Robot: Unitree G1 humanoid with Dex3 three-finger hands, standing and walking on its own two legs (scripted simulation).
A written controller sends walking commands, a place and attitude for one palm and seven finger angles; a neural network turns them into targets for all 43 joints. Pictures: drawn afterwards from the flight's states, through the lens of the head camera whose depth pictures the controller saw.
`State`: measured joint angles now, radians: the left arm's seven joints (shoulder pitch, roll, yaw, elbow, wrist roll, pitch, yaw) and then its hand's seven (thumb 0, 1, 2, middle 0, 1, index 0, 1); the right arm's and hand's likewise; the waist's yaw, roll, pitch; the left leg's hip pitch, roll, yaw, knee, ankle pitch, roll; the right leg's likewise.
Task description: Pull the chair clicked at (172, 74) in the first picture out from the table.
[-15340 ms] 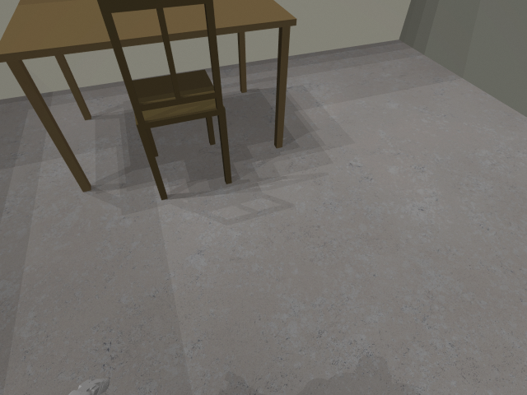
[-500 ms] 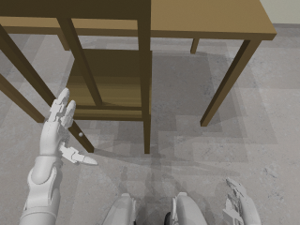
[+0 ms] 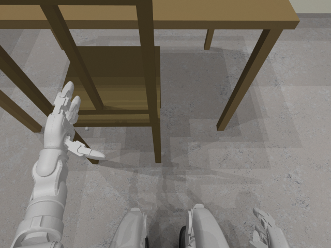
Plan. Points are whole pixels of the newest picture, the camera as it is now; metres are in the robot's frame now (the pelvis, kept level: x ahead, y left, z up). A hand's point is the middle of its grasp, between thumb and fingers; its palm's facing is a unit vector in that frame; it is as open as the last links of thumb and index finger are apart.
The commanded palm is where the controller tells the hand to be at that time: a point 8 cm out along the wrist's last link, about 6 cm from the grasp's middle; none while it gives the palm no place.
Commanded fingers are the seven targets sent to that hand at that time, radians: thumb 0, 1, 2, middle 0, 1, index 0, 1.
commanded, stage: aim the fingers beside a spindle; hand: left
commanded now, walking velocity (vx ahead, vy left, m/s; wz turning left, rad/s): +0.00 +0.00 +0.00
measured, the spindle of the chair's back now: (81, 70) +0.52 +0.22 +0.08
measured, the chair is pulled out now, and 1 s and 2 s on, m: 0.00 0.00 0.00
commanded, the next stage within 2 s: none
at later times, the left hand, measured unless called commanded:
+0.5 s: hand (84, 127) +0.38 +0.20 +0.04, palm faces +0.05 -1.00 -0.05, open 16.9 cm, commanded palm +0.35 +0.26 +0.04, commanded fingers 0.00 -0.50 0.30 -0.06 -0.08 -0.06 -0.08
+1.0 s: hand (84, 130) +0.38 +0.21 +0.02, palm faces +0.06 -1.00 -0.05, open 16.9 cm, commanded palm +0.35 +0.25 +0.03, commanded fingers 0.00 -0.50 0.30 -0.06 -0.08 -0.06 -0.08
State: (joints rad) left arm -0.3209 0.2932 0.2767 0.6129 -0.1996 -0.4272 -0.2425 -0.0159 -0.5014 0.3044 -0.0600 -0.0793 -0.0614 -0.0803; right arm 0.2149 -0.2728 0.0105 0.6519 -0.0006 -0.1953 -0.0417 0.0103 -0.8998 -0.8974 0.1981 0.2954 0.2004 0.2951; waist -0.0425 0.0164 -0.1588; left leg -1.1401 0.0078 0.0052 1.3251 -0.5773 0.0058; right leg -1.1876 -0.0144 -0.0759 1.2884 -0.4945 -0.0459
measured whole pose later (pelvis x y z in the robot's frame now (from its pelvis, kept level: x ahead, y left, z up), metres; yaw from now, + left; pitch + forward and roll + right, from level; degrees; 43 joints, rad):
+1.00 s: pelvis +0.00 +0.01 +0.00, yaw -1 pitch +23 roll -1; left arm -0.30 0.28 0.29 0.61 -0.18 -0.44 -0.20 -0.02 -0.50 0.30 -0.06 -0.08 -0.06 -0.08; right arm 0.20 -0.25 0.02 0.62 -0.01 -0.14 -0.03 0.01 -0.90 -0.90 0.20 0.30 0.20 0.30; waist -0.05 0.01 -0.16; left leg -1.13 0.01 0.02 1.32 -0.58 0.02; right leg -1.18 -0.01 -0.06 1.28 -0.49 -0.03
